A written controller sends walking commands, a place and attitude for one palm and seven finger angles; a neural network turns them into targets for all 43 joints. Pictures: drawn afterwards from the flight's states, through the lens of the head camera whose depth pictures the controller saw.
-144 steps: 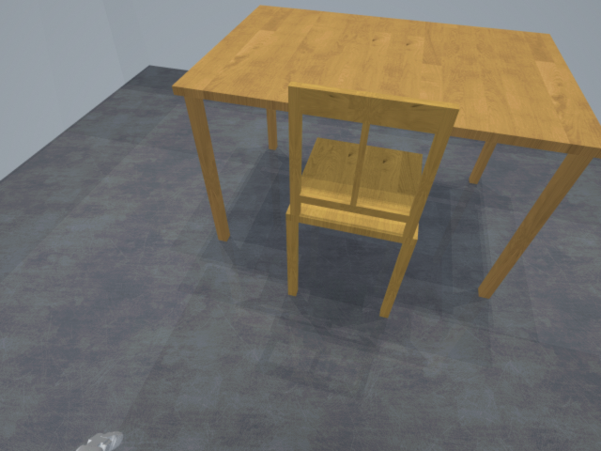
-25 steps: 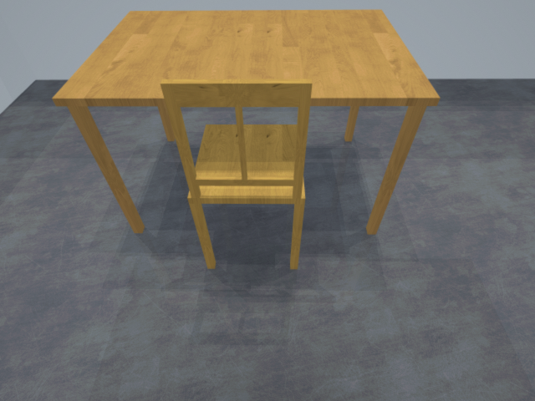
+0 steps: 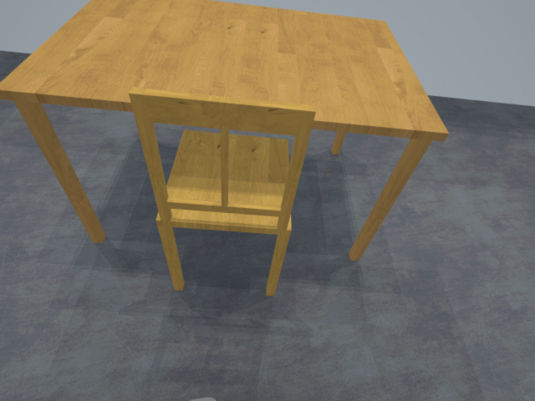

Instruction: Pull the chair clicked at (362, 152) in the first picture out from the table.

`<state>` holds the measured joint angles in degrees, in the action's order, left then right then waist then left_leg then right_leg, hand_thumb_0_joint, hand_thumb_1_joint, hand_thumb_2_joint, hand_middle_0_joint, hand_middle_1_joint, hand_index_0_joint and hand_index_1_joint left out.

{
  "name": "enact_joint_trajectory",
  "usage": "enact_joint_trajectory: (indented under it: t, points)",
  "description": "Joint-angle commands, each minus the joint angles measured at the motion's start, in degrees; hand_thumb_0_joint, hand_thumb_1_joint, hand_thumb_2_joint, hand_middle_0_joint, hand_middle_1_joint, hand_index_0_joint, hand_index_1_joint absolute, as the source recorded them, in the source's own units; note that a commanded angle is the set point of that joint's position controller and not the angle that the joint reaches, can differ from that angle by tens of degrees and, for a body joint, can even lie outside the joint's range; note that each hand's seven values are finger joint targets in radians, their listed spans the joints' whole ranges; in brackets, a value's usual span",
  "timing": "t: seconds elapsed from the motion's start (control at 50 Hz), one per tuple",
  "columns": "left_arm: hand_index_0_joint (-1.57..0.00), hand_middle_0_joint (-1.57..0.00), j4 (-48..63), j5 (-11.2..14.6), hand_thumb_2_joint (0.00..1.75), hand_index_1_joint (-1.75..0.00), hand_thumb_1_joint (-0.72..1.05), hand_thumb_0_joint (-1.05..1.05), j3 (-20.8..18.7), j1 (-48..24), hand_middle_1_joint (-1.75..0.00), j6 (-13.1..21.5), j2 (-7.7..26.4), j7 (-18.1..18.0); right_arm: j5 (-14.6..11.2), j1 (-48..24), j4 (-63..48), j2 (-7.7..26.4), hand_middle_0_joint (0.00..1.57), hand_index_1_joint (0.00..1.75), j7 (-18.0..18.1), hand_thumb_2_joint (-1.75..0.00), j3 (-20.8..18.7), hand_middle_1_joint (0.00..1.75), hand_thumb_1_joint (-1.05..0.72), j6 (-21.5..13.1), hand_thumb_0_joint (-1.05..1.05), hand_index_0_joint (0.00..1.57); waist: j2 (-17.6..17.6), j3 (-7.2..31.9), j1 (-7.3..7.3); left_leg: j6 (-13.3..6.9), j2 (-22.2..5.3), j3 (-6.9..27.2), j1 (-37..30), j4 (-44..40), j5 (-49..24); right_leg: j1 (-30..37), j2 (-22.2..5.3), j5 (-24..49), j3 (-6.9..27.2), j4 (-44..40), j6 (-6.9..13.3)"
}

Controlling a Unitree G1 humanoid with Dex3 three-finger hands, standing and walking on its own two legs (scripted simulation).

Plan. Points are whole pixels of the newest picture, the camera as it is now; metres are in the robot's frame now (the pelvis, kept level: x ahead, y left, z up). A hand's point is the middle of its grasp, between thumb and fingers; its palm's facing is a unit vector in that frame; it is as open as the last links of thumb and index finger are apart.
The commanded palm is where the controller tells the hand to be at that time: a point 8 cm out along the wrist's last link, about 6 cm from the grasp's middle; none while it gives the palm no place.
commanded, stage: take the last steps up to it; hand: left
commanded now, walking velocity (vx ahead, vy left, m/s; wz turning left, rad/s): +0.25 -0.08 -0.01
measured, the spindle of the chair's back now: (224, 169) +0.62 +0.15 -0.08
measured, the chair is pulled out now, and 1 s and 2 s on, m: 0.00 0.00 0.00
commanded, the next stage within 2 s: come to a stop and stand still in 0.30 s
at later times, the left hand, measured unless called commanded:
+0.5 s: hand (207, 329) +0.27 +0.12 -0.15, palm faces -0.02 -0.98 -0.21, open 7.4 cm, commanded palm none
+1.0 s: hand (142, 382) +0.17 +0.22 -0.16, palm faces +0.13 -0.95 -0.29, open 7.4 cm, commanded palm none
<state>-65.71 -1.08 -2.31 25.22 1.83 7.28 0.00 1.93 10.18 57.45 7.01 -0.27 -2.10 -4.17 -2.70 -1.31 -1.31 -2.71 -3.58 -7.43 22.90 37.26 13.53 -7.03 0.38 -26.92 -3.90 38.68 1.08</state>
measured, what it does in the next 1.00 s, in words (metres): walks ahead: right foot, then left foot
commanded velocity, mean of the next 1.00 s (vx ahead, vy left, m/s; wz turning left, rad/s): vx -0.02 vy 0.03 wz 0.00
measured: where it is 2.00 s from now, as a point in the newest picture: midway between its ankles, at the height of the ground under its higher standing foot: outside the picture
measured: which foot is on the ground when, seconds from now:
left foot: down 0.00-0.46, up 0.48-0.92, down 0.94-1.00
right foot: up 0.00-0.44, down 0.46-0.98, up 1.00-1.00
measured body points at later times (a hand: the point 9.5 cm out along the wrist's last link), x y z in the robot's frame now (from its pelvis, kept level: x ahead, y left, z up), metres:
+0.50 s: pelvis +0.17 -0.05 +0.00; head +0.20 -0.07 +0.45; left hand +0.27 +0.17 -0.14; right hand +0.08 -0.25 -0.16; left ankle +0.07 +0.08 -0.70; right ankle +0.23 -0.15 -0.72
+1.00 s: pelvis +0.14 +0.00 +0.00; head +0.13 +0.00 +0.45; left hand +0.16 +0.26 -0.14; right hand +0.26 -0.24 -0.13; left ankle +0.13 +0.10 -0.72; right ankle +0.23 -0.14 -0.71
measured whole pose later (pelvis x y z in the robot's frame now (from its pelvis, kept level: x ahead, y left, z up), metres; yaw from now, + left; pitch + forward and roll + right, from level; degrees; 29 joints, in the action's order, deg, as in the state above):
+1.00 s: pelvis +0.14 +0.00 +0.00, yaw +2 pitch -3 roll +0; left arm -56.0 -1.0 -2.3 15.4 -3.6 12.1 -3.0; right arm 1.5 11.4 50.6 12.9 0.6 -3.1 1.4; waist 0.4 -0.1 -1.2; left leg -1.9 0.7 -3.5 13.5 36.2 18.8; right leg -23.0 -6.2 -18.6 -3.5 38.9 -0.6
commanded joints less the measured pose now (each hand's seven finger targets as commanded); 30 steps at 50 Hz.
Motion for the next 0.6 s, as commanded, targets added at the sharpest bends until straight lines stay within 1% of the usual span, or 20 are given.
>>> enact_joint_trajectory:
  t: [0.0,0.02,0.04,0.08,0.1,0.12,0.16,0.22,0.3,0.34,0.36,0.38,0.4,0.42,0.44,0.46,0.48,0.5,0.54,0.58]
  points:
    - [-0.2,-0.2,6.1,-0.73,0.9,-0.3,0.9,0.0,-1.61,-3.42,-0.3,1.13,5.68,0.06,-0.46,17.25,2.88,13.14,0.2,0.3,2.59,-0.9,-3.07,0.3,-0.9,0.96,0.0,0.2,11.13,0.37,5.7,-10.88,-22.43,34.93,-20.04,-25.97,7.06,-30.95,-3.28,1.29,5.23,35.91,1.44]
    - [-0.2,-0.2,5.36,-0.97,0.9,-0.3,0.9,0.0,-1.78,-4.22,-0.3,0.94,4.97,0.38,-0.51,13.3,2.01,9.84,0.2,0.3,2.55,-0.9,-2.19,0.3,-0.9,0.44,0.0,0.2,7.62,-3.11,4.07,-9.14,-20.15,28.8,-15.11,-26.8,6.14,-30.76,-5.46,6.2,5.78,35.8,0.95]
    - [-0.2,-0.2,5.02,-1.15,0.9,-0.3,0.9,0.0,-1.82,-4.13,-0.3,0.63,4.15,0.76,-0.62,11.51,1.73,7.55,0.2,0.3,2.53,-0.9,-1.39,0.3,-0.9,-0.24,0.0,0.2,6.31,-4.72,2.79,-7.68,-17.44,23.23,-12.1,-27.26,1.47,-28.9,-6.47,9.66,5.59,33.59,0.17]
    - [-0.2,-0.2,4.53,-1.27,0.9,-0.3,0.9,0.0,-1.57,-2.07,-0.3,-0.34,1.77,0.93,-0.64,10.97,1.92,5.72,0.2,0.3,2.68,-0.9,-1.39,0.3,-0.9,-1.04,0.0,0.2,5.93,-2.89,1.15,-6.23,-13.6,13.14,-12.03,-25.38,-12.15,-26.72,-6.47,13.26,4.06,29.83,-1.32]
    - [-0.2,-0.2,4.78,-0.99,0.9,-0.3,0.9,0.0,-1.55,-2.67,-0.3,-0.6,1.96,0.96,-0.89,11.59,2.3,5.56,0.2,0.3,2.78,-0.9,-1.13,0.3,-0.9,-1.3,0.0,0.2,4.91,-2.05,1.03,-6.34,-12.63,10.85,-12.69,-24.69,-18.36,-25.66,-6.33,13.87,3.48,27.49,-1.65]
    - [-0.2,-0.2,5.04,-0.9,0.9,-0.3,0.9,0.0,-1.49,-2.56,-0.3,-0.98,1.53,0.95,-0.94,11.46,2.5,6.35,0.2,0.3,2.76,-0.9,-1.04,0.3,-0.9,-1.3,0.0,0.2,7.17,-1.88,0.53,-6.36,-12.15,8.47,-12.79,-24.76,-21.03,-25.85,-6.54,14.57,3.28,25.7,-2.07]
    - [-0.2,-0.2,5.84,-0.76,0.9,-0.3,0.9,0.0,-1.46,-4.39,-0.3,-1.51,2.2,1.0,-0.98,12.12,2.89,6.98,0.2,0.3,2.64,-0.9,-0.96,0.3,-0.9,-1.07,0.0,0.2,8.86,-2.27,0.68,-6.66,-11.6,7.09,-14.0,-25.09,-21.74,-26.58,-6.86,16.12,2.46,21.15,-2.65]
    - [-0.2,-0.2,7.8,-0.64,0.9,-0.3,0.9,0.0,-1.27,-9.72,-0.3,-1.49,2.87,1.17,-0.72,13.68,3.74,7.62,0.2,0.3,2.46,-0.9,-1.09,0.3,-0.9,-0.63,0.0,0.2,9.55,-3.45,2.02,-6.75,-10.87,6.11,-14.86,-24.74,-22.93,-25.84,-6.55,17.62,0.76,11.96,-2.61]
    - [-0.2,-0.2,9.86,-0.28,0.9,-0.3,0.9,0.0,-1.13,-16.37,-0.3,-1.22,3.74,1.03,-0.2,15.67,4.83,8.47,0.2,0.3,2.26,-0.9,-1.51,0.3,-0.9,0.26,0.0,0.2,10.48,-5.08,4.31,-6.89,-12.24,7.01,-15.41,-22.91,-22.17,-22.42,-5.58,15.06,-0.93,2.14,-1.84]
    - [-0.2,-0.2,10.09,-0.26,0.9,-0.3,0.9,0.0,-1.37,-16.29,-0.3,-0.95,3.85,0.99,0.02,14.93,4.88,9.02,0.2,0.3,2.3,-0.9,-1.78,0.3,-0.9,0.65,0.0,0.2,10.96,-4.4,3.82,-6.35,-12.91,7.37,-14.56,-21.13,-19.06,-17.95,-4.87,14.41,-1.25,-1.49,-1.11]
    - [-0.2,-0.2,9.66,-0.3,0.9,-0.3,0.9,0.0,-1.52,-15.19,-0.3,-0.69,4.28,0.98,-0.02,14.73,5.03,9.23,0.2,0.3,2.3,-0.9,-1.76,0.3,-0.9,0.85,0.0,0.2,9.78,-3.46,3.23,-5.69,-12.46,7.25,-13.66,-19.18,-17.33,-13.76,-3.99,14.89,-1.81,-4.22,-0.76]
    - [-0.2,-0.2,8.58,-0.31,0.9,-0.3,0.9,0.0,-1.83,-11.67,-0.3,-0.35,4.65,0.85,-0.11,14.3,5.14,9.24,0.2,0.3,2.25,-0.9,-1.74,0.3,-0.9,1.1,0.0,0.2,8.42,-1.69,1.4,-4.29,-10.83,6.14,-12.8,-15.26,-15.93,-7.83,-2.7,17.49,-2.98,-8.32,-0.58]
    - [-0.2,-0.2,6.91,-0.46,0.9,-0.3,0.9,0.0,-2.01,-6.88,-0.3,0.32,6.63,0.35,-0.41,14.84,5.74,8.0,0.2,0.3,2.0,-0.9,-1.4,0.3,-0.9,1.16,0.0,0.2,4.55,0.99,-0.57,-2.04,-7.82,4.49,-11.0,-8.18,-15.21,-0.03,-2.68,22.23,-2.11,-12.15,-0.68]
    - [-0.2,-0.2,5.31,-0.7,0.9,-0.3,0.9,0.0,-2.71,-1.92,-0.3,1.35,10.21,-0.47,-0.91,16.5,5.88,5.51,0.2,0.3,1.78,-0.9,-0.86,0.3,-0.9,1.03,0.0,0.2,-3.86,6.89,-2.3,0.93,-3.48,1.64,-3.17,3.08,-5.12,11.89,-12.03,37.04,8.39,-12.34,1.72]
    - [-0.2,-0.2,4.9,-0.17,0.9,-0.3,0.9,0.0,-3.1,-0.19,-0.3,1.7,14.54,-1.01,-1.68,19.91,5.3,2.86,0.2,0.3,2.09,-0.9,-0.18,0.3,-0.9,1.35,0.0,0.2,-13.05,13.06,-0.54,3.52,2.0,0.97,-0.57,14.49,20.05,15.69,-24.76,58.9,20.05,-15.14,7.03]
    - [-0.2,-0.2,5.55,0.49,0.9,-0.3,0.9,0.0,-2.08,-2.72,-0.3,1.46,13.78,-1.29,-1.85,19.58,5.7,4.23,0.2,0.3,2.96,-0.9,-0.21,0.3,-0.9,2.15,0.0,0.2,-6.75,12.87,0.32,3.61,0.43,6.66,-4.05,17.37,22.71,10.16,-25.01,69.12,16.97,-15.48,9.45]
    - [-0.2,-0.2,5.94,0.15,0.9,-0.3,0.9,0.0,-2.19,-6.77,-0.3,1.4,12.92,-1.75,-2.15,18.36,5.74,3.68,0.2,0.3,2.92,-0.9,-0.55,0.3,-0.9,2.68,0.0,0.2,-8.01,10.58,1.16,3.85,-0.36,7.03,-3.5,19.19,20.88,7.35,-23.2,74.04,14.32,-14.49,9.89]
    - [-0.2,-0.2,6.76,0.07,0.9,-0.3,0.9,0.0,-2.06,-9.35,-0.3,0.73,11.48,-2.43,-2.27,16.79,5.59,3.43,0.2,0.3,3.07,-0.9,-0.9,0.3,-0.9,3.47,0.0,0.2,-7.97,8.54,1.22,4.24,-0.33,6.92,-2.21,20.88,20.15,5.1,-22.82,75.93,12.92,-13.54,10.27]
    - [-0.2,-0.2,7.37,0.04,0.9,-0.3,0.9,0.0,-1.75,-10.88,-0.3,-0.24,10.28,-3.07,-2.07,13.09,5.53,3.81,0.2,0.3,3.25,-0.9,-0.98,0.3,-0.9,5.08,0.0,0.2,-3.97,4.35,0.97,4.94,-0.33,7.72,-0.56,23.46,18.38,0.66,-21.84,70.85,9.99,-14.99,10.4]
    - [-0.2,-0.2,7.92,-0.1,0.9,-0.3,0.9,0.0,-2.26,-10.93,-0.3,-0.93,10.81,-3.21,-1.59,11.81,4.77,3.92,0.2,0.3,2.86,-0.9,-1.44,0.3,-0.9,6.36,0.0,0.2,-2.51,3.63,0.75,5.65,1.05,7.4,0.97,25.78,15.87,-1.29,-21.25,66.66,8.4,-16.23,10.03]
